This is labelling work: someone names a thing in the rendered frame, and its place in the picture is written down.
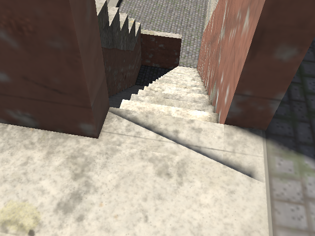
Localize stairs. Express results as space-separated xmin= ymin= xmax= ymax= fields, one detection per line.
xmin=119 ymin=66 xmax=220 ymax=124

